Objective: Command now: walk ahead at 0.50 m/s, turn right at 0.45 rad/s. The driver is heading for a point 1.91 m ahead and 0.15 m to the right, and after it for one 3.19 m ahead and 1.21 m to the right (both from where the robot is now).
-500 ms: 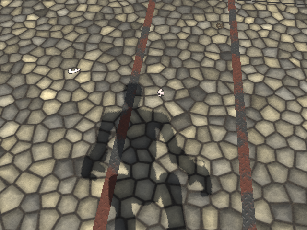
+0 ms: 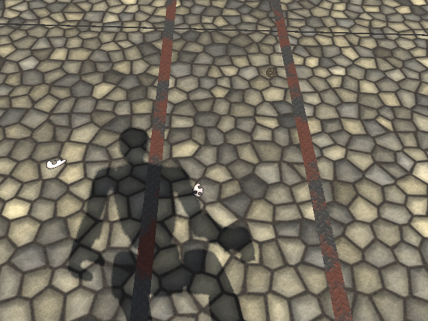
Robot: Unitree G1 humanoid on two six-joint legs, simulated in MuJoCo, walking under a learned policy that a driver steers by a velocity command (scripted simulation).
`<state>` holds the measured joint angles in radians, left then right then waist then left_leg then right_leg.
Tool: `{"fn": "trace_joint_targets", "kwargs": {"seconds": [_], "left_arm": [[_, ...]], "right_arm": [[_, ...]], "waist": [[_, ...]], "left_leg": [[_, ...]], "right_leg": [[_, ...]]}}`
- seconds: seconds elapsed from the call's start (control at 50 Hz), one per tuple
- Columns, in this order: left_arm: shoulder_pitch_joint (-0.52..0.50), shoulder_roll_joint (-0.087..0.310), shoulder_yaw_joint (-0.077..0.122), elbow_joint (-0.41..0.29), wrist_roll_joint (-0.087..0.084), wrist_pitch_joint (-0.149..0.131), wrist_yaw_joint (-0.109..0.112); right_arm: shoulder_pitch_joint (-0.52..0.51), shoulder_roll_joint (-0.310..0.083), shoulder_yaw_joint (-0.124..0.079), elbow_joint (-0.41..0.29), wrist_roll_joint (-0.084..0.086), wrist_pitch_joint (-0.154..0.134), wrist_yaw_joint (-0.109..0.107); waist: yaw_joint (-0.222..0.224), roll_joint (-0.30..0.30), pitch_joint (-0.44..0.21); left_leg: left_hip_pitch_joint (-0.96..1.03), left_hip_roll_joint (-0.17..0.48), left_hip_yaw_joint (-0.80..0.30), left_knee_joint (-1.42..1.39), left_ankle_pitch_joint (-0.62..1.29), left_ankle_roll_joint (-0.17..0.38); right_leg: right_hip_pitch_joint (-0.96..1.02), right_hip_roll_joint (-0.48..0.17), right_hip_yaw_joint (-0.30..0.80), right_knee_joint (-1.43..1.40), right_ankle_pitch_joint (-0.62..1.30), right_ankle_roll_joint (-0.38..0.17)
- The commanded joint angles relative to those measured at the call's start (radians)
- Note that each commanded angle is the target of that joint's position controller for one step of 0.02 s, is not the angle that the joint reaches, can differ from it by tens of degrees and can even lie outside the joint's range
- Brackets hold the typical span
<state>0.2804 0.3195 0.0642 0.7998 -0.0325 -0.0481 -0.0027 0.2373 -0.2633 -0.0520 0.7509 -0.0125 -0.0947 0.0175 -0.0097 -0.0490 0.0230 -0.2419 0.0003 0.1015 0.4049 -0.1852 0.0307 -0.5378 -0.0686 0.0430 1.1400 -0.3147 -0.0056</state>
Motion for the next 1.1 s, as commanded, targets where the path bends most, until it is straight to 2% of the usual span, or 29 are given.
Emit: {"fn": "trace_joint_targets", "kwargs": {"seconds": [0.02, 0.14, 0.24, 0.28, 0.3, 0.32, 0.34, 0.36, 0.38, 0.4, 0.42, 0.44, 0.46, 0.48, 0.54, 0.64, 0.76, 0.8, 0.84, 0.86, 0.88, 0.9, 0.92, 0.94, 0.96, 0.98, 1.0, 1.04, 1.1], "left_arm": [[0.001, 0.025, 0.011, -0.08, 0.005, 0.013, -0.002], [-0.168, -0.003, -0.005, -0.141, 0.011, 0.007, -0.035], [-0.292, 0.01, -0.005, -0.21, 0.009, 0.008, -0.061], [-0.267, 0.038, 0.01, -0.223, 0.011, 0.012, -0.065], [-0.202, 0.064, 0.025, -0.215, 0.01, 0.015, -0.064], [-0.063, 0.105, 0.052, -0.181, 0.007, 0.017, -0.057], [0.111, 0.176, 0.089, -0.134, 0.006, 0.027, -0.04], [0.12, 0.298, 0.11, -0.128, -0.001, 0.03, -0.022], [0.134, 0.268, 0.092, -0.172, 0.008, 0.011, -0.028], [0.113, 0.193, 0.071, -0.16, 0.016, -0.005, -0.034], [0.069, 0.151, 0.058, -0.154, 0.013, -0.013, -0.033], [-0.008, 0.109, 0.045, -0.163, 0.014, -0.016, -0.031], [-0.059, 0.071, 0.031, -0.176, 0.026, -0.019, -0.027], [-0.078, 0.065, 0.027, -0.183, 0.035, -0.02, -0.025], [-0.058, 0.096, 0.032, -0.15, 0.032, -0.035, -0.015], [-0.01, 0.102, 0.025, -0.103, 0.032, -0.039, -0.002], [0.062, 0.126, 0.032, -0.035, 0.03, -0.03, -0.002], [0.058, 0.135, 0.036, -0.027, 0.027, -0.018, 0.004], [0.028, 0.157, 0.042, -0.035, 0.028, -0.007, 0.015], [0.008, 0.161, 0.041, -0.042, 0.028, 0.003, 0.022], [0.006, 0.147, 0.033, -0.054, 0.032, 0.004, 0.032], [0.102, 0.065, 0.003, -0.098, 0.046, -0.018, 0.026], [0.089, 0.041, -0.014, -0.091, 0.055, -0.049, 0.008], [0.009, 0.111, 0.003, -0.116, 0.016, -0.074, -0.012], [-0.062, 0.111, -0.002, -0.14, 0.001, -0.088, -0.017], [-0.096, 0.104, -0.002, -0.149, 0.02, -0.093, -0.014], [-0.091, 0.112, 0.007, -0.149, 0.038, -0.086, -0.008], [-0.049, 0.096, 0.008, -0.146, 0.048, -0.066, -0.003], [-0.089, 0.062, -0.004, -0.159, 0.053, -0.048, 0.008]], "right_arm": [[-0.023, -0.122, -0.038, -0.039, 0.0, -0.03, -0.007], [0.017, -0.173, -0.056, 0.0, 0.005, -0.017, -0.025], [0.084, -0.21, -0.071, 0.036, 0.03, 0.015, -0.028], [0.076, -0.239, -0.079, 0.035, 0.036, 0.03, -0.033], [0.07, -0.253, -0.083, 0.032, 0.04, 0.039, -0.037], [0.054, -0.255, -0.081, 0.027, 0.044, 0.047, -0.04], [0.062, -0.229, -0.069, 0.016, 0.035, 0.045, -0.046], [0.137, -0.082, -0.025, -0.039, -0.012, 0.025, -0.037], [0.086, -0.112, -0.016, -0.066, 0.016, -0.018, -0.025], [-0.029, -0.179, -0.034, -0.097, 0.057, -0.041, -0.014], [-0.039, -0.169, -0.026, -0.096, 0.058, -0.052, -0.014], [-0.03, -0.166, -0.028, -0.076, 0.033, -0.052, -0.021], [-0.01, -0.178, -0.036, -0.063, 0.017, -0.042, -0.023], [0.01, -0.175, -0.039, -0.058, 0.013, -0.027, -0.02], [0.004, -0.125, -0.026, -0.057, 0.006, 0.002, -0.02], [-0.133, -0.086, -0.005, -0.076, 0.022, 0.001, -0.004], [-0.255, -0.089, 0.0, -0.132, 0.039, -0.003, 0.032], [-0.251, -0.093, -0.002, -0.147, 0.035, -0.004, 0.046], [-0.164, -0.125, -0.019, -0.139, 0.028, 0.002, 0.048], [-0.049, -0.159, -0.04, -0.115, 0.025, 0.006, 0.043], [0.095, -0.213, -0.065, -0.088, 0.027, 0.011, 0.032], [0.197, -0.325, -0.094, -0.087, 0.019, 0.013, 0.022], [0.216, -0.267, -0.076, -0.082, 0.035, 0.013, 0.023], [0.195, -0.21, -0.058, -0.085, 0.032, 0.017, 0.019], [0.139, -0.194, -0.053, -0.098, 0.028, 0.02, 0.015], [0.081, -0.178, -0.047, -0.109, 0.025, 0.023, 0.013], [0.04, -0.156, -0.038, -0.123, 0.017, 0.023, 0.01], [0.004, -0.157, -0.038, -0.14, 0.015, 0.024, 0.004], [0.019, -0.189, -0.049, -0.129, 0.022, 0.022, -0.013]], "waist": [[0.015, 0.124, -0.016], [-0.035, 0.089, 0.039], [-0.065, 0.091, 0.077], [-0.029, 0.123, 0.032], [0.014, 0.142, -0.018], [0.096, 0.134, -0.091], [0.176, 0.09, -0.181], [0.078, -0.191, -0.234], [0.109, -0.139, -0.418], [0.142, -0.054, -0.296], [0.105, -0.016, -0.196], [0.056, 0.038, -0.13], [0.02, 0.021, -0.103], [-0.001, 0.007, -0.095], [-0.01, 0.018, -0.064], [0.058, -0.002, -0.004], [0.11, 0.01, 0.058], [0.094, 0.0, 0.048], [0.039, -0.034, -0.03], [-0.029, -0.03, -0.102], [-0.1, 0.001, -0.187], [-0.078, 0.205, -0.33], [-0.082, 0.28, -0.428], [-0.108, 0.206, -0.328], [-0.093, 0.122, -0.209], [-0.056, 0.042, -0.115], [-0.019, 0.048, -0.079], [0.022, 0.093, -0.062], [0.02, 0.102, -0.036]], "left_leg": [[0.118, 0.287, -0.204, -0.258, 0.187, 0.169], [0.156, 0.258, 0.001, -0.283, 0.237, 0.138], [0.306, 0.297, 0.067, -0.22, 0.337, 0.11], [0.345, 0.298, 0.098, -0.104, 0.648, 0.089], [0.349, 0.292, 0.113, 0.009, 0.813, 0.078], [0.301, 0.263, 0.141, 0.195, 0.874, 0.054], [0.109, 0.226, 0.148, 0.459, 0.702, 0.01], [-0.355, 0.061, 0.118, 0.83, -0.217, -0.06], [-0.51, -0.037, -0.148, 1.007, -0.435, -0.065], [-0.611, 0.02, -0.199, 1.005, -0.342, -0.044], [-0.597, 0.067, -0.186, 0.924, -0.253, -0.023], [-0.528, 0.109, -0.181, 0.834, -0.193, -0.025], [-0.447, 0.137, -0.184, 0.775, -0.152, -0.03], [-0.392, 0.144, -0.182, 0.749, -0.13, -0.037], [-0.372, 0.144, -0.149, 0.635, -0.05, -0.073], [-0.372, 0.124, -0.118, 0.319, 0.3, -0.062], [-0.466, 0.076, -0.123, 0.164, 0.266, -0.002], [-0.467, 0.054, -0.107, 0.148, 0.172, 0.027], [-0.325, -0.008, -0.048, 0.155, 0.076, 0.062], [-0.168, -0.051, -0.015, 0.134, 0.079, 0.088], [0.086, -0.024, -0.084, 0.125, 0.143, 0.13], [0.5, 0.229, -0.538, 0.123, 0.077, 0.303], [0.654, 0.333, -0.911, -0.048, -0.021, 0.382], [0.604, 0.307, -0.808, -0.079, -0.123, 0.325], [0.46, 0.273, -0.685, -0.094, -0.102, 0.291], [0.302, 0.236, -0.598, -0.117, -0.016, 0.27], [0.195, 0.206, -0.539, -0.141, 0.079, 0.261], [0.082, 0.172, -0.491, -0.177, 0.182, 0.272], [-0.017, 0.132, -0.395, -0.192, 0.266, 0.264]], "right_leg": [[-0.149, -0.071, 0.066, -0.031, 0.095, 0.01], [-0.135, -0.049, -0.004, -0.355, 0.351, 0.003], [-0.151, -0.02, -0.074, -0.488, 0.263, -0.047], [-0.059, 0.037, -0.129, -0.5, 0.163, -0.086], [0.038, 0.078, -0.157, -0.5, 0.114, -0.109], [0.226, 0.127, -0.175, -0.553, 0.141, -0.141], [0.527, 0.114, -0.092, -0.586, 0.184, -0.183], [0.864, -0.154, 0.413, -0.628, 0.117, -0.335], [0.969, -0.279, 0.826, -0.811, -0.057, -0.448], [0.908, -0.254, 0.696, -0.852, -0.014, -0.384], [0.769, -0.217, 0.549, -0.847, 0.058, -0.345], [0.618, -0.177, 0.438, -0.846, 0.167, -0.309], [0.509, -0.149, 0.36, -0.864, 0.283, -0.294], [0.442, -0.136, 0.329, -0.886, 0.341, -0.293], [0.353, -0.117, 0.213, -0.936, 0.477, -0.296], [0.364, -0.063, 0.045, -0.977, 0.409, -0.214], [0.58, -0.158, 0.012, -0.953, 0.402, -0.192], [0.651, -0.18, -0.009, -0.894, 0.545, -0.171], [0.674, -0.168, -0.047, -0.757, 0.9, -0.141], [0.65, -0.139, -0.084, -0.596, 1.042, -0.118], [0.503, -0.105, -0.118, -0.371, 0.958, -0.08], [0.086, 0.036, -0.139, 0.038, 0.493, -0.006], [-0.137, 0.161, 0.019, 0.217, -0.23, 0.012], [-0.243, 0.09, 0.095, 0.262, -0.192, -0.007], [-0.257, 0.045, 0.075, 0.204, -0.116, -0.019], [-0.23, 0.011, 0.058, 0.1, -0.066, -0.017], [-0.164, -0.018, 0.056, 0.025, -0.029, -0.009], [-0.094, -0.026, 0.044, -0.046, -0.006, 0.023], [-0.074, -0.014, 0.013, -0.207, 0.103, 0.072]]}}
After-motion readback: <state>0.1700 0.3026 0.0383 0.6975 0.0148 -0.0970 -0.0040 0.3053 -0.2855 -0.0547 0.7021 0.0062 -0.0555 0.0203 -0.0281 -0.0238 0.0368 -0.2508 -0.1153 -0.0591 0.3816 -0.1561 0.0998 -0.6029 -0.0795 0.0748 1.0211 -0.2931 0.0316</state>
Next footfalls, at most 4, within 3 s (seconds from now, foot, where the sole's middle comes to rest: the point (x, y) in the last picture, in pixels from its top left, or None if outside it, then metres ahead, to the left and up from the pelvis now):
0.34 right None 0.32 -0.17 -0.78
0.88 left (225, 260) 0.68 -0.04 -0.78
1.36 right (283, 198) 0.94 -0.27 -0.78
1.84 left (200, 154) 1.15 0.05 -0.78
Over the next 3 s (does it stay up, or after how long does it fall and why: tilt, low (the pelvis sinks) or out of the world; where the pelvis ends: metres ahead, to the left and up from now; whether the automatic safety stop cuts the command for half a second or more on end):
stays up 1.66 -0.08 -0.01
